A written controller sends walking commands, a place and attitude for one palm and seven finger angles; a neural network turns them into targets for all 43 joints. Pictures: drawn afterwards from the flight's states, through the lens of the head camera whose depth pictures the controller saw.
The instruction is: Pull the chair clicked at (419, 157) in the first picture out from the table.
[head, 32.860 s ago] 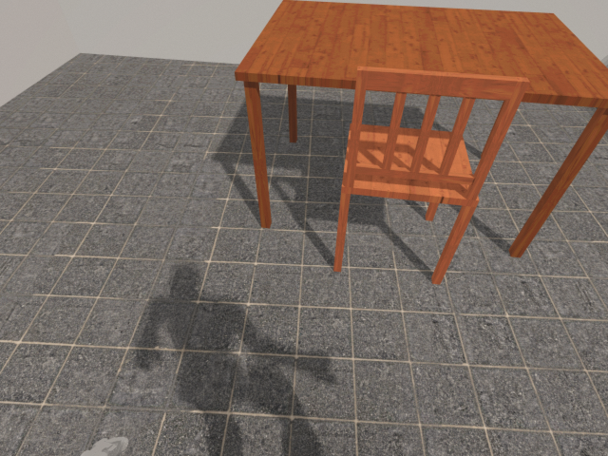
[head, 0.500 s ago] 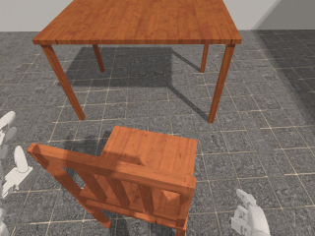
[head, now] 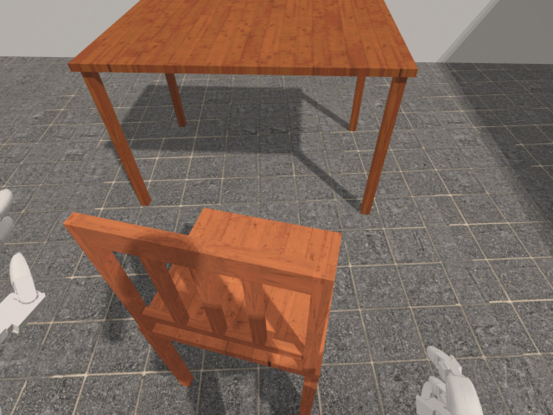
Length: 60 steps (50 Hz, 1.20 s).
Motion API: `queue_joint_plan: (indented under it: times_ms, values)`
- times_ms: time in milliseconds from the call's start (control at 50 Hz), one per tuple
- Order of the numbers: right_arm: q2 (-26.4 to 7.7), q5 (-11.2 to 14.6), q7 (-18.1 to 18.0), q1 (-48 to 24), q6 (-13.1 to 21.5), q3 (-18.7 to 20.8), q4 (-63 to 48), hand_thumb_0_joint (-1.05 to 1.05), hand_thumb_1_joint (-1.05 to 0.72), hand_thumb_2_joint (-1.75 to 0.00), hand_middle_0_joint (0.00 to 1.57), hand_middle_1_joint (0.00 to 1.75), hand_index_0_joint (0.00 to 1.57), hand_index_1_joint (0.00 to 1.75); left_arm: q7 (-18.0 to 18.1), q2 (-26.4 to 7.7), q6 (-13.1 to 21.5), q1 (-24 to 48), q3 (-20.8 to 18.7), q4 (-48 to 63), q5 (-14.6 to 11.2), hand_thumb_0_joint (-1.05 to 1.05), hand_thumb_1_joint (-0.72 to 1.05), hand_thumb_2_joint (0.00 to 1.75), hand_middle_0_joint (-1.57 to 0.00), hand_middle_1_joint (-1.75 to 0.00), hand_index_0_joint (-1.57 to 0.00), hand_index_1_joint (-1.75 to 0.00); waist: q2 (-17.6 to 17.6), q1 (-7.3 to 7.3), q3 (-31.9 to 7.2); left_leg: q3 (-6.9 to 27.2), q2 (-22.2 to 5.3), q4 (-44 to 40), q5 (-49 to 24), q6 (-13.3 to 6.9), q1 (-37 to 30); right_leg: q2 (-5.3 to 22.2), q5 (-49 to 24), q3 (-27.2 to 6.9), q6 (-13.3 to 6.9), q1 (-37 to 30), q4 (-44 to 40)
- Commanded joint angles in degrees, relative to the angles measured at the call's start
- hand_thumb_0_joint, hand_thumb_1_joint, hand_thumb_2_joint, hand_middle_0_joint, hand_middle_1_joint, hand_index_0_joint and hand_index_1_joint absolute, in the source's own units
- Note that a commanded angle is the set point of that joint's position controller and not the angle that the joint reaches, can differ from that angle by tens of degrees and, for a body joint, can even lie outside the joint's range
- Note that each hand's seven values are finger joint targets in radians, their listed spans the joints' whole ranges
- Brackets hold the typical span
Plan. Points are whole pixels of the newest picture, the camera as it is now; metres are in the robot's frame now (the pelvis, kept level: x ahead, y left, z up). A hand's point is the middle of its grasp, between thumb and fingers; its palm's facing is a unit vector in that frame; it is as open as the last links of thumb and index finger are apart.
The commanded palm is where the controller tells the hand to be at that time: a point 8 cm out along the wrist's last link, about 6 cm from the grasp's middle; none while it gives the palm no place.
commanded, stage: step back with the hand held close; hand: left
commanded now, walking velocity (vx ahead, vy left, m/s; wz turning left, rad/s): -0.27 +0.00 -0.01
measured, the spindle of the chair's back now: (210, 301) +0.33 +0.15 -0.08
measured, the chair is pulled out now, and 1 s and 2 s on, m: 0.66 0.66 0.66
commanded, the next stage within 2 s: stop stepping back and stand still in 0.88 s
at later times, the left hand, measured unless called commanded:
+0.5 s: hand out of the picture +0.15 +0.27 +0.18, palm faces +0.50 -0.70 -0.52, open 7.4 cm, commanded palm +0.08 +0.31 +0.19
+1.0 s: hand out of the picture +0.10 +0.26 +0.20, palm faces +0.46 -0.77 -0.44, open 7.4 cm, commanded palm +0.04 +0.30 +0.19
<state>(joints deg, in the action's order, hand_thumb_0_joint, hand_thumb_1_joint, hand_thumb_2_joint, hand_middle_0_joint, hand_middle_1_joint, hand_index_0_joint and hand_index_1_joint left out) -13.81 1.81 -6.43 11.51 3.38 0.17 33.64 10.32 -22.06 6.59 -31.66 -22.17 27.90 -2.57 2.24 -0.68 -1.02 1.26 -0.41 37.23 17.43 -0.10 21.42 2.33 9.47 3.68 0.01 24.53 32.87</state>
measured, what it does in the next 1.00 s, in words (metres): walks backwards: left foot, then right foot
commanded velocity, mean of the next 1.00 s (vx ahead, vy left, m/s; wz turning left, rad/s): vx -0.38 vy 0.00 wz -0.06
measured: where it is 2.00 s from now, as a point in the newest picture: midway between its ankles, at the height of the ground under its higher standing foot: outside the picture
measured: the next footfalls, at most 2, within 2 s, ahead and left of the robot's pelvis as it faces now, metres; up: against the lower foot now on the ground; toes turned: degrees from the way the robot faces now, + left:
left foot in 0.74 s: -0.02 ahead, +0.15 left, +0.00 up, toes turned +8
right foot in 0.98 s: -0.05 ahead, -0.13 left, +0.00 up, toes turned -2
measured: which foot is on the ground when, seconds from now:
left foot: down 0.00-0.56, up 0.58-0.72, down 0.74-1.00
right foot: down 0.00-0.74, up 0.76-0.96, down 0.98-1.00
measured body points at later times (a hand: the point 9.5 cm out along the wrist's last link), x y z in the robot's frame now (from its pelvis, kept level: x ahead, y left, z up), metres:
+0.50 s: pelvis -0.04 +0.00 -0.02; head -0.02 +0.00 +0.43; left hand +0.12 +0.31 +0.21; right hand +0.13 -0.23 -0.11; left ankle +0.04 +0.13 -0.72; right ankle +0.08 -0.12 -0.72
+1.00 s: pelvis -0.10 +0.01 -0.01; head -0.08 +0.02 +0.44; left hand +0.07 +0.30 +0.22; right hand +0.08 -0.20 -0.09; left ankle -0.06 +0.15 -0.72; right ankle -0.09 -0.13 -0.73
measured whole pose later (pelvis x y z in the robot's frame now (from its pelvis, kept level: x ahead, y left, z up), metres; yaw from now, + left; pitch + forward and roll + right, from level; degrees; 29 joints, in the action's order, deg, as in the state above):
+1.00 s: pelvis -0.10 +0.01 -0.01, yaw -1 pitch +1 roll -3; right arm -9.2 -0.2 -2.3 9.9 10.7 -0.2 35.3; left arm 8.6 -23.1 12.9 -28.4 -27.2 35.8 -3.0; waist 1.4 -2.2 2.4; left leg -4.4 -9.1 44.0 18.5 2.1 25.7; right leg -0.1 19.0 2.5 1.5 19.3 36.6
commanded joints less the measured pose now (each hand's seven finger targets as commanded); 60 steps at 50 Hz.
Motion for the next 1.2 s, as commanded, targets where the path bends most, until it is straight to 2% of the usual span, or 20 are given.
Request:
queue_joint_plan:
  times_ms: [0,280,380,420,480,520,560,600,660,680,720,760,840,900,960,1000,1020,1060,1140,1180]
  values:
    - [-5.94,-0.28,-0.26,-5.89,3.76,1.67,-10.2,0.0,-0.9,-0.9,0.2,0.3,0.2,0.3,2.11,-12.29,5.01,2.8,-9.61,13.44,0.48,0.0,0.9,0.9,-0.2,-0.3,-0.2,-0.3,2.9,-0.19,-2.69,7.82,-6.75,-13.87,17.05,-4.05,10.23,4.37,16.14,-7.08,-0.65,-8.71,-5.49]
    - [-5.47,-1.13,0.72,-3.87,5.38,2.37,-8.57,0.0,-0.9,-0.9,0.2,0.3,0.2,0.3,2.23,-12.53,7.02,3.79,-10.48,14.26,0.57,0.0,0.9,0.9,-0.2,-0.3,-0.2,-0.3,-3.69,0.21,-3.96,4.71,-4.38,-4.65,14.18,-2.82,7.49,8.18,11.51,-11.57,-3.6,-3.07,-7.59]
    - [-6.23,-0.92,0.59,-4.92,5.72,2.55,-9.43,0.0,-0.9,-0.9,0.2,0.3,0.2,0.3,2.59,-11.59,7.96,2.18,-12.31,14.47,1.41,0.0,0.9,0.9,-0.2,-0.3,-0.2,-0.3,8.15,0.45,-3.3,10.96,-12.24,-16.58,29.31,-7.24,24.06,0.8,16.09,-5.59,-0.14,-12.93,10.02]
    - [-5.9,-0.38,0.45,-5.36,5.95,3.17,-9.12,0.0,-0.9,-0.9,0.2,0.3,0.2,0.3,2.66,-13.61,8.15,3.16,-14.21,14.8,1.29,0.0,0.9,0.9,-0.2,-0.3,-0.2,-0.3,8.74,0.23,-3.37,11.57,-14.01,-16.32,21.3,-7.36,24.42,-0.75,9.29,-4.3,0.41,-14.38,15.01]
    - [-4.97,-0.17,0.92,-3.98,6.68,3.83,-9.22,0.0,-0.9,-0.9,0.2,0.3,0.2,0.3,1.06,-12.61,8.7,-0.16,-13.11,16.75,0.04,0.0,0.9,0.9,-0.2,-0.3,-0.2,-0.3,0.44,0.08,-6.13,3.97,-8.78,-4.24,16.97,-3.99,14.2,3.85,5.14,-9.26,-2.01,-7.14,4.16]
    - [-5.19,-1.1,0.95,-3.12,6.19,4.41,-8.01,0.0,-0.9,-0.9,0.2,0.3,0.2,0.3,1.26,-15.21,7.99,0.32,-15.85,14.26,-0.22,0.0,0.9,0.9,-0.2,-0.3,-0.2,-0.3,-6.24,-0.19,-3.03,0.03,-2.33,10.53,25.64,-0.89,12.37,12.05,24.06,-24.07,-7.25,3.06,-12.85]
    - [-3.4,-1.9,2.04,-2.7,4.53,4.19,-4.99,0.0,-0.9,-0.9,0.2,0.3,0.2,0.3,1.95,-14.08,5.27,5.26,-11.88,14.52,-0.7,0.0,0.9,0.9,-0.2,-0.3,-0.2,-0.3,-15.18,0.44,-4.37,-1.92,-0.42,32.86,16.88,1.77,1.65,21.54,33.36,-29.73,-12.01,11.77,-24.75]
    - [-2.9,-1.63,2.42,-4.22,3.62,2.8,-5.73,0.0,-0.9,-0.9,0.2,0.3,0.2,0.3,1.26,-14.16,4.59,6.14,-11.69,14.48,-0.36,0.0,0.9,0.9,-0.2,-0.3,-0.2,-0.3,-17.33,0.65,-6.59,-0.94,-2.17,29.79,14.1,1.02,-1.25,18.13,20.07,-20.85,-9.93,8.43,-19.69]
    - [-2.87,-1.15,1.2,-5.08,3.99,1.08,-6.85,0.0,-0.9,-0.9,0.2,0.3,0.2,0.3,0.75,-12.54,6.12,4.14,-11.7,13.23,-0.43,0.0,0.9,0.9,-0.2,-0.3,-0.2,-0.3,-11.86,0.69,-3.21,-2.16,-2.09,-3.71,10.91,-0.39,-4.84,9.99,10.19,-12.37,-3.59,4.16,-8.3]
    - [-3.76,-1.31,0.58,-4.43,4.21,1.5,-6.61,0.0,-0.9,-0.9,0.2,0.3,0.2,0.3,0.78,-12.39,7.12,3.79,-11.54,14.27,-0.28,0.0,0.9,0.9,-0.2,-0.3,-0.2,-0.3,-4.93,1.09,-2.99,-3.15,-3.02,-12.85,9.12,-1.24,-5.57,7.05,9.19,-10.95,-2.12,3.0,-1.93]
    - [-5.77,-2.37,0.21,-5.68,5.63,3.05,-6.24,0.0,-0.9,-0.9,0.2,0.3,0.2,0.3,1.63,-11.46,8.77,5.68,-11.07,16.7,0.12,0.0,0.9,0.9,-0.2,-0.3,-0.2,-0.3,19.32,1.91,-1.12,14.81,-21.74,-20.27,-2.38,-9.48,0.2,-1.09,17.15,-5.13,1.81,6.39,26.64]
    - [-3.91,-2.41,1.22,-4.87,7.4,3.52,-4.99,0.0,-0.9,-0.9,0.2,0.3,0.2,0.3,1.3,-10.25,9.05,5.17,-10.8,17.38,-0.94,0.0,0.9,0.9,-0.2,-0.3,-0.2,-0.3,13.46,1.38,-5.08,8.91,-22.93,-14.7,-18.48,-9.9,3.18,-2.98,18.72,-9.53,1.91,6.08,43.95]
    - [-5.19,-1.87,2.97,-3.53,9.13,4.86,-4.37,0.0,-0.9,-0.9,0.2,0.3,0.2,0.3,0.26,-10.25,9.58,8.3,-9.94,23.83,-1.14,0.0,0.9,0.9,-0.2,-0.3,-0.2,-0.3,11.94,0.1,-2.6,1.6,-18.2,-8.1,-31.26,-5.68,-5.93,-1.36,17.0,-6.58,1.05,5.69,23.22]
    - [-4.99,-1.59,3.86,-3.32,9.73,3.76,-4.85,0.0,-0.9,-0.9,0.2,0.3,0.2,0.3,-0.49,-10.35,9.25,6.11,-10.19,20.39,-0.85,0.0,0.9,0.9,-0.2,-0.3,-0.2,-0.3,13.81,-0.11,-3.31,2.55,-16.94,-7.02,-17.85,-3.6,-3.97,-0.24,8.73,-2.77,0.11,-3.32,4.6]
    - [-4.18,-1.97,3.68,-3.72,9.24,2.88,-4.42,0.0,-0.9,-0.9,0.2,0.3,0.2,0.3,-1.42,-11.87,9.43,4.62,-12.35,14.66,-0.45,0.0,0.9,0.9,-0.2,-0.3,-0.2,-0.3,3.75,-0.26,-2.34,0.13,-13.24,2.54,0.96,-1.65,2.16,2.51,-4.85,-2.46,-0.54,-9.44,-10.57]
    - [-3.14,-1.15,3.74,-1.37,7.8,3.45,-5.32,0.0,-0.9,-0.9,0.2,0.3,0.2,0.3,-1.21,-13.31,8.94,2.46,-12.56,8.8,-0.82,0.0,0.9,0.9,-0.2,-0.3,-0.2,-0.3,-15.32,0.87,-5.51,-4.99,-2.63,20.33,14.73,1.9,8.8,17.93,-20.62,-23.62,-9.63,-10.85,-14.03]
    - [-4.98,-0.14,4.2,-0.82,7.07,5.23,-6.13,0.0,-0.9,-0.9,0.2,0.3,0.2,0.3,-1.53,-12.12,7.52,0.17,-10.3,9.03,-1.79,0.0,0.9,0.9,-0.2,-0.3,-0.2,-0.3,-20.63,-0.43,-9.51,-0.83,-0.72,29.18,15.97,1.91,8.02,20.49,-25.8,-27.08,-12.48,-13.79,-14.02]
    - [-3.1,0.7,3.76,-4.42,5.03,3.42,-7.67,0.0,-0.9,-0.9,0.2,0.3,0.2,0.3,-1.11,-13.04,5.59,-2.7,-13.45,9.15,-1.86,0.0,0.9,0.9,-0.2,-0.3,-0.2,-0.3,-15.09,0.49,-9.71,2.23,-3.64,23.71,12.24,1.01,6.89,18.52,-22.25,-20.38,-11.75,-13.97,-8.92]
    - [-3.4,-0.05,1.81,-5.92,3.88,1.83,-7.72,0.0,-0.9,-0.9,0.2,0.3,0.2,0.3,0.34,-13.52,5.98,-4.63,-12.57,12.46,-1.53,0.0,0.9,0.9,-0.2,-0.3,-0.2,-0.3,-6.36,1.8,-9.29,-3.94,-1.18,-9.04,3.66,-0.66,-8.22,9.11,3.67,-9.36,-3.61,-8.63,-6.62]
    - [-5.26,-0.68,0.83,-5.2,5.96,2.6,-7.36,0.0,-0.9,-0.9,0.2,0.3,0.2,0.3,0.99,-13.2,7.01,-2.64,-10.65,17.27,-1.18,0.0,0.9,0.9,-0.2,-0.3,-0.2,-0.3,0.36,1.15,-7.26,2.06,-6.49,-18.43,1.99,-3.05,-9.7,4.88,7.48,-7.46,-1.23,-8.82,-2.45]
